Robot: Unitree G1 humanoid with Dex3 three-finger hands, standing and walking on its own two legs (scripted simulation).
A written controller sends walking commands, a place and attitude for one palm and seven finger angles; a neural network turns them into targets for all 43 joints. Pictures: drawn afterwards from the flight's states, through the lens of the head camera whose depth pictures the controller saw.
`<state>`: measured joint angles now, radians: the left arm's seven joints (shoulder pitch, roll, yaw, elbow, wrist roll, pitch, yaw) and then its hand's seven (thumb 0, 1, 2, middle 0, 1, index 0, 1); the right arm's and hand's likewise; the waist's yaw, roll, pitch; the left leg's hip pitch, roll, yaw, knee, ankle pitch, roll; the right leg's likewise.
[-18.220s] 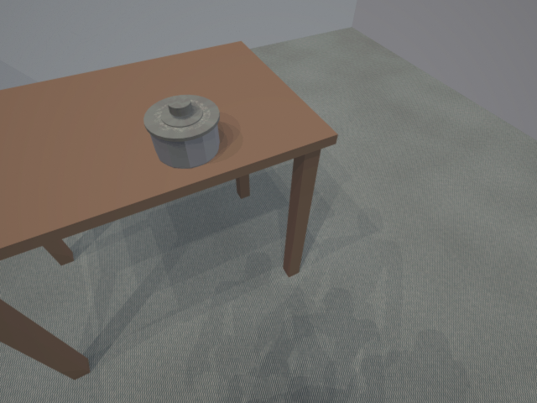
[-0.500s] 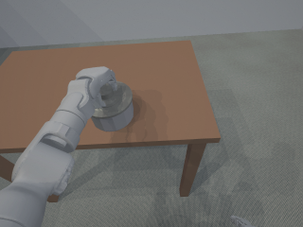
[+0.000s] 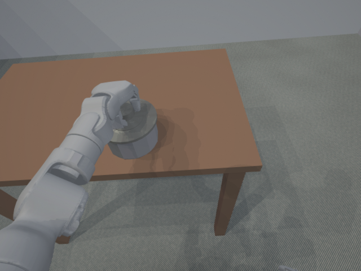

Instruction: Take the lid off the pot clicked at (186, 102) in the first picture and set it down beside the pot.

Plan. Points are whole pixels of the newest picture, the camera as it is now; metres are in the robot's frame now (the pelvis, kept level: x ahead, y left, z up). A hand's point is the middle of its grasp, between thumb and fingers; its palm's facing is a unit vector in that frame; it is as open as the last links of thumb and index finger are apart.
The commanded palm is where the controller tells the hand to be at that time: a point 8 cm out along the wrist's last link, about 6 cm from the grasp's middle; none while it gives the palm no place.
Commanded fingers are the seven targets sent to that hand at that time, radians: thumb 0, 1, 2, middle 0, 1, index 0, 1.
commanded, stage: close the fingers and squeeze the knob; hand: left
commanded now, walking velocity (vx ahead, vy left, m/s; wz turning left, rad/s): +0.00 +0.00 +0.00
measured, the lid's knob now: (124, 112) +0.48 +0.14 +0.09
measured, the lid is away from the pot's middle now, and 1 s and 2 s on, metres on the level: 0.01 0.01 0.01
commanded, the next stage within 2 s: lift the lid straight up in 0.70 s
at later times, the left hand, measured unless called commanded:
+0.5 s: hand (119, 115) +0.45 +0.14 +0.11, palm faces -0.35 -0.05 -0.94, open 7.8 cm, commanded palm +0.44 +0.14 +0.17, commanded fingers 0.00 0.55 0.88 -0.80 -1.04 -0.77 -1.01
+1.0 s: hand (118, 113) +0.45 +0.14 +0.11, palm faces -0.35 -0.05 -0.94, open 7.8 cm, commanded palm +0.44 +0.14 +0.19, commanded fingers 0.00 0.65 0.94 -0.87 -1.08 -0.84 -1.04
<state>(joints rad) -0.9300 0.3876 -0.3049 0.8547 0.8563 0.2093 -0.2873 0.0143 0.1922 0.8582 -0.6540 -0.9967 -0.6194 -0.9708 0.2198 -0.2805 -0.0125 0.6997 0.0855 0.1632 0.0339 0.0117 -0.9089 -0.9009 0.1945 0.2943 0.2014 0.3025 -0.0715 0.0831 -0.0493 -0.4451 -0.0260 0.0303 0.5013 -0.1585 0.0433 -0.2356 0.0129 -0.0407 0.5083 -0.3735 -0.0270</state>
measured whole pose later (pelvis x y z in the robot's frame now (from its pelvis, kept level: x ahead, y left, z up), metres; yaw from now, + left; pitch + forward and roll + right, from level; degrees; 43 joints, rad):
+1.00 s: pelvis +0.00 +0.00 +0.00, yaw +0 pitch +5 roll +0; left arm -0.93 0.41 -0.29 0.83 0.86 0.20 -0.31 0.00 0.23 0.76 -0.68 -0.98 -0.64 -0.94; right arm 0.21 -0.28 -0.01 0.69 0.09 0.16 0.02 0.01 -0.91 -0.90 0.19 0.29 0.20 0.30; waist -0.08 0.08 -0.04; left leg -0.43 -0.02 0.03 0.50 -0.16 0.04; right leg -0.22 0.02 -0.04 0.50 -0.37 -0.03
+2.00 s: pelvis -0.01 +0.01 +0.00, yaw +1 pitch +3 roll +0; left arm -1.12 0.43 -0.32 0.83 0.86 0.27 -0.45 -0.02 0.22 0.75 -0.69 -0.98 -0.65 -0.94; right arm 0.18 -0.28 0.01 0.70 0.08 0.11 0.02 0.01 -0.91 -0.90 0.20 0.29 0.20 0.30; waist -0.06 0.09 -0.03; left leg -0.40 -0.04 0.01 0.46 -0.12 0.05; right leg -0.18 0.00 -0.06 0.48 -0.35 -0.02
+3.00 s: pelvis -0.01 +0.01 +0.00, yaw +2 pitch +4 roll +0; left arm -1.29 0.45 -0.32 0.87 0.89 0.29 -0.54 -0.02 0.22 0.75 -0.70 -0.98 -0.65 -0.94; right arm 0.18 -0.28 0.02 0.69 0.07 0.07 0.02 0.01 -0.91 -0.90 0.20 0.29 0.20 0.30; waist -0.06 0.08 -0.03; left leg -0.41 -0.05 0.00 0.45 -0.11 0.06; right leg -0.20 -0.01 -0.06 0.47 -0.34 -0.01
